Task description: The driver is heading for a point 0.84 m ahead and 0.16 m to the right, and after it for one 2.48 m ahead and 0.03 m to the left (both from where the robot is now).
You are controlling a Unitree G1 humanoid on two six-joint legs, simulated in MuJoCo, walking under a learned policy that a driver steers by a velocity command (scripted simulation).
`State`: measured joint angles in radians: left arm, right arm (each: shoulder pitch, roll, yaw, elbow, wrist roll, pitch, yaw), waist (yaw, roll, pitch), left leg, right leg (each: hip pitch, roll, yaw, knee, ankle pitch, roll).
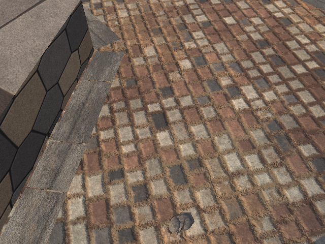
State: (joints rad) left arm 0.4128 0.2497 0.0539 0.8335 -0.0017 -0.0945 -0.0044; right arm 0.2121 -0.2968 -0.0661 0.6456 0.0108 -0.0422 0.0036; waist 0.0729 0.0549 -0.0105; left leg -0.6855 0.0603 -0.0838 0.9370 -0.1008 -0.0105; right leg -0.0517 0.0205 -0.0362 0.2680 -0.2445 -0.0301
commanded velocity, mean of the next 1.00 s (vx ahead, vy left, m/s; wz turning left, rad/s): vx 0.49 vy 0.00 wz -0.33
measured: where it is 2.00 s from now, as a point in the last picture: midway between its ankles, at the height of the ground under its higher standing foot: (215, 182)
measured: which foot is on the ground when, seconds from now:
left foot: up 0.00-0.18, down 0.20-0.76, up 0.78-1.00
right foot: down 0.00-0.22, up 0.24-0.72, down 0.74-1.00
